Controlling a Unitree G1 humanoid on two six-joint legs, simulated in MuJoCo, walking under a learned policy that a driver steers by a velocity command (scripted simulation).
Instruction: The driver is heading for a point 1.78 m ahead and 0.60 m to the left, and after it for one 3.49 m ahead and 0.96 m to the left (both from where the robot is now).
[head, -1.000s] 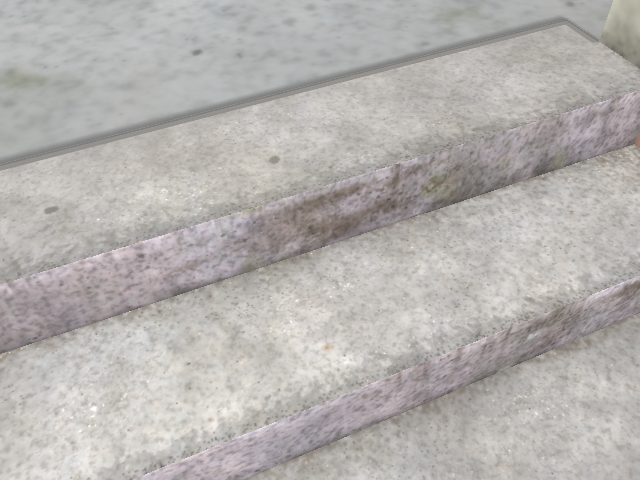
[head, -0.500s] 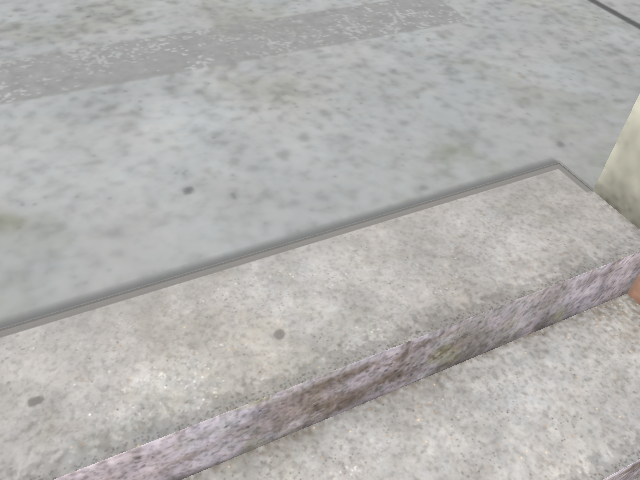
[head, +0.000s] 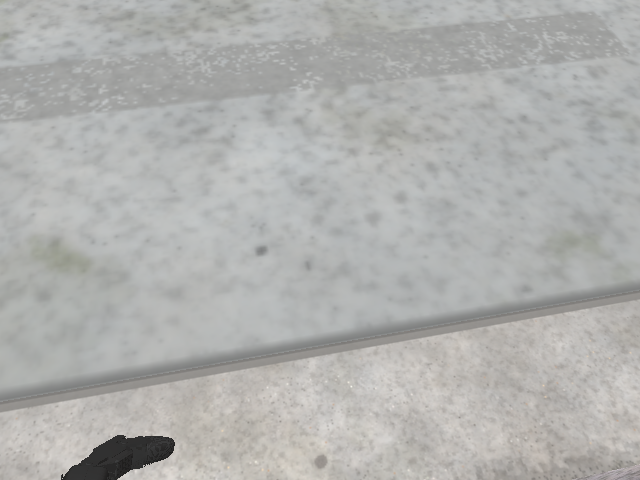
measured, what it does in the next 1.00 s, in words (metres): climbs, turning left: left foot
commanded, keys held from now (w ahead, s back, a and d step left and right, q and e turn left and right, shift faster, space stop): q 0.78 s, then no key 0.22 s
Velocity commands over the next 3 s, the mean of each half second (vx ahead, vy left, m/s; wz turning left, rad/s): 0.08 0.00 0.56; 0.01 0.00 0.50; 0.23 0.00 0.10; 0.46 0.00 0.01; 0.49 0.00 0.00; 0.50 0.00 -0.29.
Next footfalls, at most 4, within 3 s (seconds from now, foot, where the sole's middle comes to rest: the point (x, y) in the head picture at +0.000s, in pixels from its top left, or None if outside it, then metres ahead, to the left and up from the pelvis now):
0.42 left None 0.16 0.17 -0.70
1.10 right None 0.23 -0.10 -0.70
1.70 left None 0.35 0.36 -0.54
2.36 right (138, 280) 0.79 0.37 -0.54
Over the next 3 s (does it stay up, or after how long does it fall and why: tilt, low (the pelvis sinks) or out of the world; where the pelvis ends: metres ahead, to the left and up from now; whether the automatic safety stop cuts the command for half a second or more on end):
stays up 0.89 0.58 0.23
